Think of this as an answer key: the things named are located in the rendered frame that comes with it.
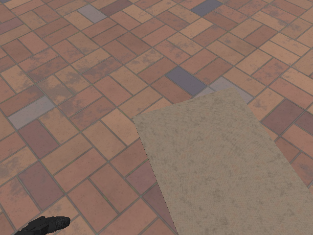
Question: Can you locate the robot left hand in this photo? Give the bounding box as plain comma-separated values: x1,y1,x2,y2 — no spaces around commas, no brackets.
15,215,70,235

